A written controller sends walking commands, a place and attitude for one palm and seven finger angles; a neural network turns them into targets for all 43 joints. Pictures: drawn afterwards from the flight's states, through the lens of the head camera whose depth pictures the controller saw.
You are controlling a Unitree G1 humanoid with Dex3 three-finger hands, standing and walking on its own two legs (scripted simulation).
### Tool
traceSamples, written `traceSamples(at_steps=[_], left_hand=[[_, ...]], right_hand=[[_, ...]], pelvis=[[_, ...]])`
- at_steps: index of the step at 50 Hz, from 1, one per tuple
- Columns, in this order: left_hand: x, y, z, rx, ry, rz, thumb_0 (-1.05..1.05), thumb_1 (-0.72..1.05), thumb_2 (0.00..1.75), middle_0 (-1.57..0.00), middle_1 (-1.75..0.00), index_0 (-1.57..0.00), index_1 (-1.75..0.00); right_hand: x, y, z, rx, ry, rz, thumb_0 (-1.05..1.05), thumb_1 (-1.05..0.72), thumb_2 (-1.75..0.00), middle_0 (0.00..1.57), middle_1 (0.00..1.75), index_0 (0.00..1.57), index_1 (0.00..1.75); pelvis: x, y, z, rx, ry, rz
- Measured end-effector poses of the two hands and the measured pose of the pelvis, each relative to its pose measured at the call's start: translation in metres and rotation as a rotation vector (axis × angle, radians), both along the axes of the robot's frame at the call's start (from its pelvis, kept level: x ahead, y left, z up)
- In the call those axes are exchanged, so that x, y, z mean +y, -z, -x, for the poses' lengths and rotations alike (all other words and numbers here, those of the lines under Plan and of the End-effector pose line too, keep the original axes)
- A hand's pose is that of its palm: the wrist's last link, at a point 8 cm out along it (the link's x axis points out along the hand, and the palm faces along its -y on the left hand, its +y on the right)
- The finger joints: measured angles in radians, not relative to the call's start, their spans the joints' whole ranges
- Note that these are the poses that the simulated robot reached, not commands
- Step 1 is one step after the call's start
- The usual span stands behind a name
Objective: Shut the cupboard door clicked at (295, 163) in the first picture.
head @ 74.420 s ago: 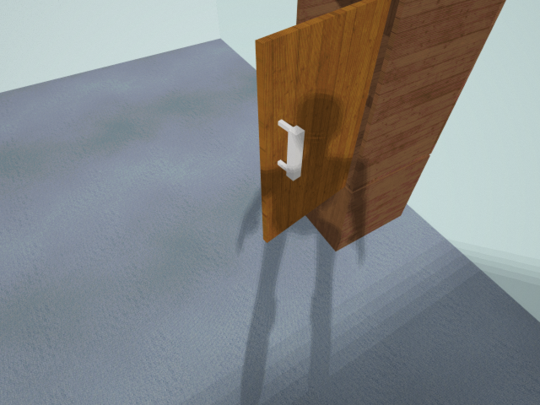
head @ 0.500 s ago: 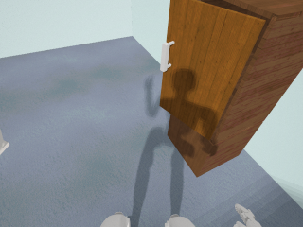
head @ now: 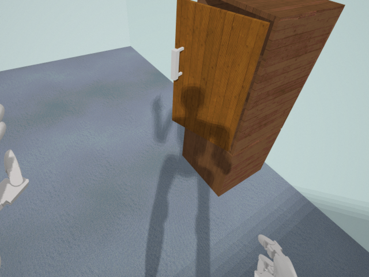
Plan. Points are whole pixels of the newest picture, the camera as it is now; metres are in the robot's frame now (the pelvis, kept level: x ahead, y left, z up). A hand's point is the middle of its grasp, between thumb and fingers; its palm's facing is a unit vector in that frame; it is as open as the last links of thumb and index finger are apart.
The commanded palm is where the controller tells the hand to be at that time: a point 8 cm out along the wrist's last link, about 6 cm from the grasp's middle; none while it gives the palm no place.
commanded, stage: stop stepping back and stand still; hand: left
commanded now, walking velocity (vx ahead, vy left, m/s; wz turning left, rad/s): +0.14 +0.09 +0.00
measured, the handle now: (178, 63) +0.93 +0.08 +0.03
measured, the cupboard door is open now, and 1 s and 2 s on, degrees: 18 18 18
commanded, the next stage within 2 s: let the arm hang, fingers relaxed in 0.52 s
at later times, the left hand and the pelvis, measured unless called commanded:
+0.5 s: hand (27, 206) +0.18 +0.25 +0.17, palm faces +0.40 -0.81 -0.43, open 7.4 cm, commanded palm +0.13 +0.29 +0.19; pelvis -0.02 +0.00 +0.01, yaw -2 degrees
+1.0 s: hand out of the picture +0.03 +0.19 -0.17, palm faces -0.04 -0.99 -0.16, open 7.0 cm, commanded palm none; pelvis -0.02 +0.01 +0.01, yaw -1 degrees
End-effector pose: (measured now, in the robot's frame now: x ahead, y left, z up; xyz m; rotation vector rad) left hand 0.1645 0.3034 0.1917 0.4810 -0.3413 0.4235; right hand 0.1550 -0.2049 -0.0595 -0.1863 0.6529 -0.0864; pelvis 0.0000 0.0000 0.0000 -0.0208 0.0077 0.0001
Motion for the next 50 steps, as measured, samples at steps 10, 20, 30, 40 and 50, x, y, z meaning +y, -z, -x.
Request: traceSamples(at_steps=[10, 20, 30, 40, 50], left_hand=[[-0.016, -0.022, 0.009, -0.037, 0.129, -0.093, 0.02, 0.89, 0.90, -0.21, -0.31, -0.21, -0.30], [-0.003, -0.005, 0.019, 0.088, 0.003, -0.064, 0.01, 0.89, 0.90, -0.21, -0.31, -0.21, -0.30], [-0.009, -0.006, 0.023, 0.013, 0.023, -0.023, 0.02, 0.89, 0.90, -0.21, -0.31, -0.21, -0.30], [-0.018, 0.206, 0.005, 0.993, 0.043, 0.221, 0.01, 0.91, 0.90, -0.20, -0.30, -0.19, -0.29], [-0.065, 0.332, 0.139, 1.558, -0.033, 0.551, -0.01, 0.98, 0.90, -0.21, -0.30, -0.21, -0.30]], right_hand=[[-0.071, 0.000, 0.102, 0.133, 0.272, 0.149, 0.02, -0.90, -0.90, 0.20, 0.30, 0.20, 0.30], [-0.054, 0.022, 0.110, 0.172, 0.235, 0.071, 0.02, -0.90, -0.90, 0.20, 0.30, 0.19, 0.30], [-0.021, 0.017, 0.052, 0.098, 0.115, 0.042, 0.02, -0.90, -0.90, 0.20, 0.30, 0.20, 0.30], [-0.032, 0.039, 0.018, 0.150, 0.042, 0.008, 0.01, -0.90, -0.90, 0.20, 0.30, 0.20, 0.30], [-0.056, 0.039, 0.120, 0.567, 0.129, 0.126, 0.01, -0.90, -0.90, 0.20, 0.30, 0.20, 0.30]], pelvis=[[0.003, -0.006, 0.014, -0.042, 0.057, -0.005], [0.001, -0.008, 0.028, -0.041, 0.034, -0.006], [0.005, -0.006, 0.016, -0.051, 0.037, -0.001], [0.019, -0.001, 0.020, -0.008, 0.045, -0.016], [0.007, -0.009, 0.015, -0.021, 0.024, -0.004]])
